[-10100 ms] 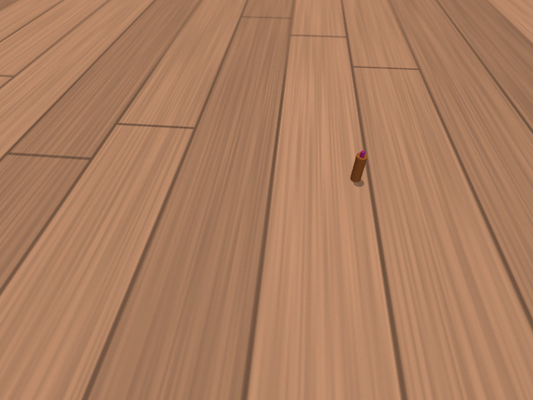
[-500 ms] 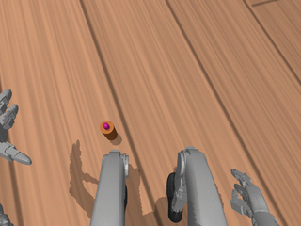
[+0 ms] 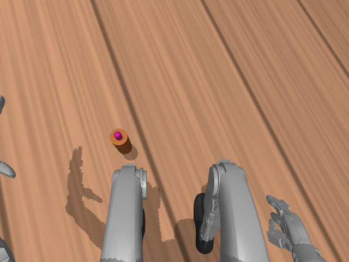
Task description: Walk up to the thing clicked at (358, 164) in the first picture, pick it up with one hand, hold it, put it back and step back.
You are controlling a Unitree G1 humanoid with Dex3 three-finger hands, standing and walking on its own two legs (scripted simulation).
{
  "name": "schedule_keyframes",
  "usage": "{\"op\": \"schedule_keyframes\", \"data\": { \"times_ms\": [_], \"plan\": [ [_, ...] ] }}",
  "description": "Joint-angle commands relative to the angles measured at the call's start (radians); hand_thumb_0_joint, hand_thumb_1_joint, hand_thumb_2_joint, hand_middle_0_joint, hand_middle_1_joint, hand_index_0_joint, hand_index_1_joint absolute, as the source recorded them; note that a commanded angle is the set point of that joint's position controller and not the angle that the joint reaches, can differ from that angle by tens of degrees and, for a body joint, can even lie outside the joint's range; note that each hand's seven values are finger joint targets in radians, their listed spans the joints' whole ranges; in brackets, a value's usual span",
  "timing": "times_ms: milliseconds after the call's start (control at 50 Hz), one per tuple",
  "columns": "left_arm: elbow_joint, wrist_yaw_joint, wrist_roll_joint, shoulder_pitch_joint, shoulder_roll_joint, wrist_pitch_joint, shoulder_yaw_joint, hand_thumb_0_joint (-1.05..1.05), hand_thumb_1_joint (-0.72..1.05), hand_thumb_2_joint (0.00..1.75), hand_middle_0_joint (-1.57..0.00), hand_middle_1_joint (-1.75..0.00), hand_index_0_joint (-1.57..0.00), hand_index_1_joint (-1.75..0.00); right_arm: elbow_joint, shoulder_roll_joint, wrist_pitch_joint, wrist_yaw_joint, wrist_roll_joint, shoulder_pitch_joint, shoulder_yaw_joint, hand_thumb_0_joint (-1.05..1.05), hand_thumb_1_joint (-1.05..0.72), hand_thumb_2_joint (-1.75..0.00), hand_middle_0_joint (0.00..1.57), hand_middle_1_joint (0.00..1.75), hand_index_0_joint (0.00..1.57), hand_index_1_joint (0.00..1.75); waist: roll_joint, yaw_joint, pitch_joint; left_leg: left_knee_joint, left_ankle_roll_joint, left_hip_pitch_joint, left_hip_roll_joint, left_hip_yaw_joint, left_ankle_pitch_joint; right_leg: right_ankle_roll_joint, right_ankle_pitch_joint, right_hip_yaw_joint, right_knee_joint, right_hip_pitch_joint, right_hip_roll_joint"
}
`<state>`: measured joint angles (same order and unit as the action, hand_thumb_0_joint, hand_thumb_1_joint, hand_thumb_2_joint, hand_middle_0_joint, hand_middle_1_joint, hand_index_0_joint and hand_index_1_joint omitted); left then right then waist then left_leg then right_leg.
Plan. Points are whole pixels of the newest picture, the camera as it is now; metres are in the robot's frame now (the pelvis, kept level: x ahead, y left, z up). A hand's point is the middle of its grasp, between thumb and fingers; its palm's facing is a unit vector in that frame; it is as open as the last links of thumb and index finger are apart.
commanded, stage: go down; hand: left
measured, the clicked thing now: (121, 141) +0.42 +0.18 -0.33
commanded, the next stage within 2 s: approach in 0.66 s
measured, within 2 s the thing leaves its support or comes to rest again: neither
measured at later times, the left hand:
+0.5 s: hand (5, 127) +0.38 +0.37 -0.04, palm faces +0.01 -0.99 -0.10, open 17.6 cm
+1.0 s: hand (13, 127) +0.38 +0.36 -0.05, palm faces +0.03 -1.00 -0.06, open 17.6 cm
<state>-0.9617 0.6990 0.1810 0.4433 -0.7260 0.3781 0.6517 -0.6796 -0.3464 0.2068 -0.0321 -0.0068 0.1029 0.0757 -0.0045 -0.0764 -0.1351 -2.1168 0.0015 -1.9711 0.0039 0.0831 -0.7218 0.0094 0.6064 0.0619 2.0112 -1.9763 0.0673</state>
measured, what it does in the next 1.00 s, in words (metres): stands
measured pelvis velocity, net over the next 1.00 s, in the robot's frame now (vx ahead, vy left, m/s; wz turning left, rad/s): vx -0.01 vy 0.00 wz -0.01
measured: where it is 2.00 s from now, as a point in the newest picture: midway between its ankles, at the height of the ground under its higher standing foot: (169, 239)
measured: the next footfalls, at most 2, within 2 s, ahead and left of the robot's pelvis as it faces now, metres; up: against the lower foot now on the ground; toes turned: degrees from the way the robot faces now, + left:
none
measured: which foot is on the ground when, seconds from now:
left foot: down 0.00-1.00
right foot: down 0.00-1.00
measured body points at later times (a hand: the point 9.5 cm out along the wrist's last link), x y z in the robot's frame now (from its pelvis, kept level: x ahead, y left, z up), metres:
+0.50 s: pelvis -0.01 +0.00 -0.02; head +0.19 +0.06 +0.38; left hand +0.37 +0.42 -0.03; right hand +0.14 -0.28 -0.12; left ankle +0.07 +0.12 -0.40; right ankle +0.11 -0.13 -0.40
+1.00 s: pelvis -0.01 +0.00 -0.05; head +0.20 +0.06 +0.35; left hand +0.37 +0.42 -0.05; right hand +0.14 -0.28 -0.14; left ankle +0.07 +0.12 -0.40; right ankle +0.11 -0.13 -0.40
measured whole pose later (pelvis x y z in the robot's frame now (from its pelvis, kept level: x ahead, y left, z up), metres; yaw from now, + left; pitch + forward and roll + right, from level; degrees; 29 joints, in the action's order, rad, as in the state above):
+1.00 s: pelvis -0.01 +0.00 -0.05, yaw -1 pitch +32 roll -6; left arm -1.10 0.77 0.26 0.56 -0.79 0.49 0.70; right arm -0.69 -0.37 0.21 -0.01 -0.02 0.11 0.11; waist -0.02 -0.11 -0.10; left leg -2.26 0.00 -2.10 0.01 0.09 -0.72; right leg 0.02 0.59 0.06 2.14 -2.10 0.07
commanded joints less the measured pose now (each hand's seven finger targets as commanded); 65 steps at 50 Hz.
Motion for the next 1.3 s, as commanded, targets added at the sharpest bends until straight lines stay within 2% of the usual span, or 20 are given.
{"op": "schedule_keyframes", "data": {
  "times_ms": [0, 80, 160, 280, 360, 380, 440, 600, 640, 680, 740, 820, 940, 1000, 1040, 1120, 1180, 1240, 1260, 1280],
  "plan": [
    [0.157, 0.007, 0.039, 0.157, -0.39, 0.053, 0.091, 0.0, -0.61, 0.07, -0.03, -0.1, -0.05, -0.08, 0.066, -0.228, 0.036, -0.014, 0.004, 0.119, -0.085, 0.0, -0.88, -0.9, 0.2, 0.3, 0.2, 0.3, 0.188, 0.031, -0.59, 0.312, -0.025, 0.379, 0.006, -0.021, 0.146, -0.045, -0.079, 0.01, -0.166, 0.337, -0.035],
    [0.151, 0.018, 0.042, 0.172, -0.402, 0.052, 0.094, 0.0, -0.6, 0.08, -0.04, -0.1, -0.05, -0.09, 0.062, -0.227, 0.031, -0.014, 0.004, 0.127, -0.081, 0.0, -0.88, -0.9, 0.2, 0.3, 0.2, 0.3, 0.2, 0.024, -0.595, 0.291, -0.022, 0.372, 0.01, -0.024, 0.2, -0.048, -0.11, 0.01, -0.147, 0.324, -0.032],
    [0.159, 0.025, 0.043, 0.233, -0.407, 0.057, 0.087, 0.0, -0.6, 0.07, -0.04, -0.09, -0.05, -0.08, 0.061, -0.234, 0.033, -0.015, 0.001, 0.122, -0.083, 0.0, -0.88, -0.9, 0.2, 0.3, 0.2, 0.3, 0.212, 0.013, -0.572, 0.289, -0.027, 0.362, 0.006, -0.017, 0.123, -0.045, -0.063, 0.01, -0.142, 0.287, -0.032],
    [0.144, 0.028, 0.04, 0.234, -0.422, 0.049, 0.093, 0.0, -0.61, 0.07, -0.04, -0.1, -0.05, -0.09, 0.061, -0.228, 0.029, -0.011, 0.001, 0.135, -0.073, 0.0, -0.88, -0.9, 0.2, 0.3, 0.2, 0.3, 0.182, 0.012, -0.594, 0.259, -0.03, 0.324, 0.013, -0.037, 0.169, -0.045, -0.089, 0.008, -0.139, 0.325, -0.033],
    [0.148, 0.026, 0.031, 0.256, -0.448, 0.049, 0.093, 0.0, -0.61, 0.07, -0.04, -0.1, -0.05, -0.08, 0.064, -0.239, 0.028, -0.011, 0.0, 0.132, -0.078, 0.0, -0.88, -0.9, 0.2, 0.3, 0.2, 0.3, 0.219, 0.016, -0.57, 0.278, -0.028, 0.323, 0.007, -0.025, 0.095, -0.045, -0.038, 0.013, -0.129, 0.281, -0.033],
    [0.125, 0.03, 0.034, 0.242, -0.413, 0.048, 0.084, 0.0, -0.61, 0.07, -0.04, -0.1, -0.05, -0.08, 0.061, -0.238, 0.026, -0.01, 0.0, 0.13, -0.077, 0.0, -0.88, -0.9, 0.2, 0.3, 0.2, 0.3, 0.223, 0.012, -0.563, 0.28, -0.026, 0.345, 0.005, -0.014, 0.095, -0.045, -0.045, 0.019, -0.119, 0.257, -0.032],
    [0.151, 0.03, 0.034, 0.268, -0.447, 0.05, 0.093, 0.0, -0.6, 0.07, -0.03, -0.1, -0.05, -0.08, 0.061, -0.238, 0.025, -0.011, 0.003, 0.133, -0.072, 0.0, -0.88, -0.9, 0.2, 0.3, 0.2, 0.3, 0.239, 0.014, -0.58, 0.279, -0.023, 0.355, 0.006, -0.007, 0.124, -0.047, -0.064, 0.02, -0.106, 0.247, -0.03],
    [0.112, 0.039, 0.035, 0.269, -0.452, 0.059, 0.108, 0.0, -0.59, 0.08, -0.03, -0.1, -0.05, -0.09, 0.058, -0.247, 0.022, -0.007, 0.001, 0.142, -0.069, 0.0, -0.88, -0.9, 0.2, 0.3, 0.2, 0.3, 0.246, 0.006, -0.576, 0.257, -0.018, 0.373, 0.008, 0.003, 0.175, -0.051, -0.1, 0.024, -0.076, 0.214, -0.026],
    [0.1, 0.047, 0.037, 0.29, -0.422, 0.062, 0.086, 0.0, -0.58, 0.07, -0.03, -0.1, -0.05, -0.08, 0.055, -0.248, 0.02, -0.006, -0.001, 0.138, -0.068, 0.0, -0.88, -0.9, 0.2, 0.3, 0.2, 0.3, 0.245, -0.007, -0.547, 0.255, -0.02, 0.359, 0.006, 0.008, 0.157, -0.05, -0.089, 0.026, -0.071, 0.19, -0.026],
    [0.14, 0.043, 0.037, 0.32, -0.469, 0.068, 0.115, 0.0, -0.59, 0.07, -0.03, -0.09, -0.05, -0.08, 0.055, -0.249, 0.017, -0.006, -0.002, 0.152, -0.066, 0.0, -0.88, -0.9, 0.2, 0.3, 0.2, 0.3, 0.238, -0.003, -0.591, 0.239, -0.022, 0.361, 0.01, -0.006, 0.178, -0.048, -0.103, 0.02, -0.076, 0.229, -0.025],
    [0.14, 0.046, 0.036, 0.306, -0.476, 0.064, 0.113, 0.0, -0.61, 0.05, -0.08, -0.11, -0.06, -0.12, 0.065, -0.252, 0.015, -0.006, -0.001, 0.137, -0.069, 0.0, -0.9, -0.9, 0.2, 0.3, 0.2, 0.3, 0.242, 0.007, -0.593, 0.253, -0.025, 0.353, 0.009, -0.008, 0.118, -0.045, -0.058, 0.019, -0.084, 0.225, -0.026],
    [0.079, 0.055, 0.066, 0.249, -0.439, 0.075, 0.13, 0.0, -0.61, 0.01, -0.06, -0.1, -0.07, -0.09, 0.059, -0.243, 0.018, -0.002, 0.001, 0.127, -0.062, 0.0, -0.89, -0.89, 0.2, 0.3, 0.2, 0.3, 0.175, -0.001, -0.547, 0.22, -0.033, 0.267, 0.016, -0.023, 0.112, -0.041, -0.048, 0.019, -0.083, 0.24, -0.031],
    [-0.012, 0.087, 0.12, 0.282, -0.317, 0.188, 0.079, 0.0, -0.6, 0.03, -0.05, -0.11, -0.06, -0.1, 0.05, -0.248, 0.041, 0.009, -0.016, 0.099, -0.048, 0.0, -0.89, -0.89, 0.2, 0.3, 0.2, 0.3, 0.109, -0.057, -0.458, 0.122, -0.039, 0.162, 0.016, -0.032, 0.109, -0.04, -0.048, 0.026, -0.048, 0.196, -0.038],
    [-0.07, 0.08, 0.132, 0.286, -0.271, 0.251, 0.05, 0.0, -0.61, 0.05, -0.05, -0.13, -0.06, -0.12, 0.049, -0.258, 0.048, 0.019, -0.031, 0.086, -0.032, 0.0, -0.89, -0.89, 0.2, 0.3, 0.2, 0.3, 0.101, -0.064, -0.447, 0.085, -0.033, 0.158, 0.013, -0.031, 0.11, -0.04, -0.05, 0.035, -0.022, 0.183, -0.042],
    [-0.077, 0.069, 0.129, 0.32, -0.275, 0.295, 0.036, 0.0, -0.61, 0.06, -0.05, -0.13, -0.05, -0.12, 0.049, -0.264, 0.049, 0.028, -0.042, 0.077, -0.026, 0.0, -0.89, -0.89, 0.2, 0.3, 0.2, 0.3, 0.099, -0.069, -0.445, 0.064, -0.034, 0.127, 0.012, -0.029, 0.075, -0.039, -0.022, 0.044, -0.008, 0.176, -0.045],
    [-0.081, 0.042, 0.108, 0.322, -0.289, 0.372, 0.032, 0.0, -0.61, 0.05, -0.05, -0.13, -0.06, -0.12, 0.045, -0.291, 0.041, 0.044, -0.073, 0.058, -0.003, 0.0, -0.9, -0.89, 0.2, 0.3, 0.2, 0.3, 0.182, -0.069, -0.475, 0.023, -0.016, 0.188, 0.006, -0.012, 0.125, -0.044, -0.068, 0.069, 0.063, 0.149, -0.048],
    [-0.042, 0.019, 0.091, 0.332, -0.362, 0.427, 0.07, 0.0, -0.61, 0.04, -0.05, -0.13, -0.06, -0.12, 0.043, -0.308, 0.026, 0.053, -0.098, 0.036, 0.021, 0.0, -0.9, -0.9, 0.2, 0.3, 0.2, 0.3, 0.252, -0.062, -0.514, -0.008, -0.003, 0.232, 0.001, -0.002, 0.197, -0.046, -0.126, 0.083, 0.111, 0.164, -0.047],
    [-0.073, 0.001, 0.091, 0.316, -0.308, 0.478, 0.039, 0.0, -0.59, 0.06, -0.05, -0.13, -0.06, -0.12, 0.067, -0.32, 0.009, 0.063, -0.12, -0.024, 0.053, 0.0, -0.9, -0.9, 0.2, 0.3, 0.2, 0.3, 0.267, -0.089, -0.47, -0.027, 0.001, 0.216, -0.002, 0.014, 0.186, -0.045, -0.125, 0.106, 0.141, 0.146, -0.051],
    [-0.129, -0.012, 0.088, 0.252, -0.354, 0.487, 0.088, 0.0, -0.58, 0.07, -0.05, -0.14, -0.05, -0.13, 0.051, -0.334, 0.0, 0.065, -0.129, -0.016, 0.056, 0.0, -0.9, -0.9, 0.2, 0.3, 0.2, 0.3, 0.277, -0.078, -0.459, -0.037, 0.003, 0.216, -0.003, 0.013, 0.206, -0.044, -0.143, 0.109, 0.147, 0.164, -0.054],
    [-0.126, -0.013, 0.083, 0.258, -0.32, 0.505, 0.05, 0.0, -0.56, 0.06, -0.05, -0.12, -0.05, -0.11, 0.066, -0.333, -0.006, 0.068, -0.138, -0.045, 0.072, 0.0, -0.9, -0.9, 0.2, 0.3, 0.2, 0.3, 0.274, -0.092, -0.453, -0.046, 0.005, 0.219, -0.006, 0.019, 0.202, -0.043, -0.138, 0.116, 0.152, 0.158, -0.056]
  ]
}}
